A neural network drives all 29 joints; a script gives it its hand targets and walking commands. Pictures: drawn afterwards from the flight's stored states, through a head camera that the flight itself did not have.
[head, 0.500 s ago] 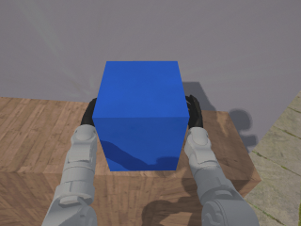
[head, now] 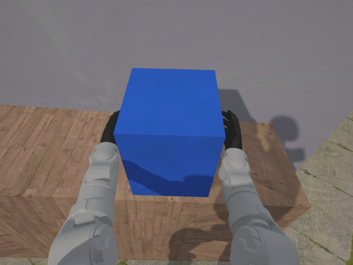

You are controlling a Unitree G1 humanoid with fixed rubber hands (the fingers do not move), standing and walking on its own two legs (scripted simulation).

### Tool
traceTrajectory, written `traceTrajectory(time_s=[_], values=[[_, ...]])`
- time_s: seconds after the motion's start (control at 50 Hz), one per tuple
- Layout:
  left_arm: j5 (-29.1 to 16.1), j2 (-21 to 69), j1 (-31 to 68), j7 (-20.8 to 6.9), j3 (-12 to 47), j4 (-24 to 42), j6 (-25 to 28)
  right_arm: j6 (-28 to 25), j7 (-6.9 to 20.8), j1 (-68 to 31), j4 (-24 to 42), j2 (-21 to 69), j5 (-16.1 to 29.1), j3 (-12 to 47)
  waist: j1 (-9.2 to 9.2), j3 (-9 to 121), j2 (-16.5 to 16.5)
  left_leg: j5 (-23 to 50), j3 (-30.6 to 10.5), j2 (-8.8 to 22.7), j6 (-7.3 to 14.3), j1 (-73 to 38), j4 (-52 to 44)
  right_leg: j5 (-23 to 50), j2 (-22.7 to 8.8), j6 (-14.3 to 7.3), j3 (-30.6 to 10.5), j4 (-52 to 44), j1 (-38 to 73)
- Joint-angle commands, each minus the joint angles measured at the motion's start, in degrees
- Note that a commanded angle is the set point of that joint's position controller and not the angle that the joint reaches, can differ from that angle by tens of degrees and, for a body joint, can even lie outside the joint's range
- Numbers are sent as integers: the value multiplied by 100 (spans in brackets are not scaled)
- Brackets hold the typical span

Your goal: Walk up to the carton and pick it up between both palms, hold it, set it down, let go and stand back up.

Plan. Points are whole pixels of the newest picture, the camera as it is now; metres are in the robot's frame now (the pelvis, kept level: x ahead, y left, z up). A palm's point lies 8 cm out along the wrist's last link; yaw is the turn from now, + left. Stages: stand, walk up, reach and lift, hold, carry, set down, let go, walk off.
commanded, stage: set down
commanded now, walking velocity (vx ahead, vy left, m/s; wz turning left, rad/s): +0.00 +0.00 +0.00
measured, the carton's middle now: (171, 135) +0.42 +0.04 +0.08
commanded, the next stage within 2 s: none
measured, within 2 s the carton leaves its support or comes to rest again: rests again in 1.14 s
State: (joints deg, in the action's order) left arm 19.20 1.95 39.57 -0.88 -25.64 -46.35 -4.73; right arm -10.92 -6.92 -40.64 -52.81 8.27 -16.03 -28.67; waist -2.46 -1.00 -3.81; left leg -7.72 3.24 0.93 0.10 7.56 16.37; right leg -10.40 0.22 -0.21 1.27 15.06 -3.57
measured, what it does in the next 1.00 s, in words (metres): stands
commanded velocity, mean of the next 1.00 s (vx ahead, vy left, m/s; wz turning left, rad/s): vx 0.00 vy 0.00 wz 0.00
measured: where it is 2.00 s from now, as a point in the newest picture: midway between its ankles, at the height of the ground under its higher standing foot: outside the picture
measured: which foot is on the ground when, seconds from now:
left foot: down 0.00-1.00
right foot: down 0.00-1.00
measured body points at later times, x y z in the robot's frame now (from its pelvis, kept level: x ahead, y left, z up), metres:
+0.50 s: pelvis +0.02 +0.00 +0.00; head +0.05 +0.02 +0.45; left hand +0.42 +0.18 +0.04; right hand +0.43 -0.11 +0.07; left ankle +0.01 +0.11 -0.75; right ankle -0.03 -0.11 -0.75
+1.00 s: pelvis +0.00 +0.00 -0.01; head +0.08 +0.02 +0.43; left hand +0.42 +0.19 +0.00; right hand +0.43 -0.10 +0.03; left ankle +0.01 +0.11 -0.75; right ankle -0.03 -0.11 -0.75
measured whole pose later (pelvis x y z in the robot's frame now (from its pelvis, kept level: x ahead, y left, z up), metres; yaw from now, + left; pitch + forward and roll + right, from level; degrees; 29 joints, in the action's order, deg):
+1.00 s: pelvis +0.00 +0.00 -0.01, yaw +0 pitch +16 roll -1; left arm 12.6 -3.9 44.2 1.7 -23.6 -67.2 15.1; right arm -19.4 -8.4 -43.3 -59.2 9.0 -23.5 -33.9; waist -1.7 7.4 -2.4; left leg -7.8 3.6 1.9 0.2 29.3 21.2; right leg -10.5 0.4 -0.5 3.0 19.5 -24.8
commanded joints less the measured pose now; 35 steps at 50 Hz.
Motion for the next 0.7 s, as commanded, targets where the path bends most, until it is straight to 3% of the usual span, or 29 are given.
traceTrajectory(time_s=[0.0,0.06,0.08,0.1,0.16,0.18,0.2,0.22,0.24,0.26,0.32,0.36,0.46,0.48,0.54,0.6,0.68], values=[[-205,2902,4700,-515,1893,913,677,-332,956,-3715,296,2690,-385,1840,8,3573,610,2424,493,-4,-336,-1283,237,1960,128,248,492,101,565],[-285,2916,4992,-433,1988,1083,850,-360,978,-3667,243,2793,-468,1693,15,4008,841,2569,496,-5,-411,-1346,323,1834,102,207,485,82,333],[-277,2949,4919,-403,2005,1023,870,-358,981,-3544,121,2792,-535,1662,85,3978,822,2726,473,34,-441,-1486,368,1834,137,203,500,92,257],[-262,2917,4959,-384,1969,1101,931,-385,975,-3606,210,2905,-526,1730,-5,4116,793,2836,487,17,-408,-1484,412,1913,138,211,496,104,272],[-326,2970,4766,-390,2093,864,999,-427,934,-3507,118,2937,-535,1743,100,4187,823,3083,435,-1,-406,-1344,529,2416,107,230,458,223,333],[-296,2956,4715,-400,2053,801,1022,-448,930,-3536,80,2975,-527,1769,47,4160,804,3182,438,2,-399,-1310,546,2575,100,234,439,250,397],[-345,2984,4786,-419,2108,778,1063,-463,918,-3486,3,2972,-584,1725,161,4164,786,3228,430,12,-429,-1240,553,2651,107,243,452,275,408],[-364,2942,4746,-434,2040,679,1100,-489,916,-3506,-6,2990,-596,1729,109,4231,722,3297,413,18,-404,-1144,583,2767,98,249,441,317,454],[-403,2914,4858,-434,2097,742,1180,-497,901,-3414,-73,3020,-624,1740,218,4422,657,3276,396,1,-408,-1102,582,2872,91,276,436,359,495],[-434,2932,4888,-418,2102,760,1268,-539,891,-3447,-32,3071,-633,1798,140,4570,706,3423,388,1,-416,-1035,623,3038,87,298,437,443,511],[-552,2995,5089,-330,2259,724,1509,-676,880,-3561,-62,3121,-680,1803,161,4903,849,3720,318,56,-498,-1038,751,3083,117,252,456,520,256],[-462,2899,4907,-334,2145,414,1569,-701,863,-3505,-61,3084,-705,1859,88,4892,787,3770,343,43,-460,-1024,811,3115,119,235,437,481,178],[-322,2558,4761,-491,1616,-130,1665,-581,853,-3441,-212,3241,-758,1885,-43,4373,418,2768,420,-56,-184,59,435,3854,-69,390,255,720,1064],[-272,2495,4717,-525,1529,-235,1669,-577,852,-3412,-183,3243,-762,1911,-121,4359,464,2545,453,-80,-159,227,347,3872,-109,403,228,757,1230],[-245,2440,4874,-580,1412,-197,1703,-538,810,-3339,-323,3390,-861,1828,-70,4312,458,2438,485,-72,-115,290,261,4134,-168,456,195,841,1288],[-290,2574,4939,-458,1476,-191,1846,-660,851,-3343,-328,3426,-855,1864,-188,4880,649,3150,442,33,-224,-218,507,3824,-50,357,271,822,610],[-388,2621,4978,-354,1637,-356,2106,-839,854,-3455,-250,3397,-997,1782,-108,5183,660,3504,415,67,-279,-320,758,3609,-1,257,268,774,231]])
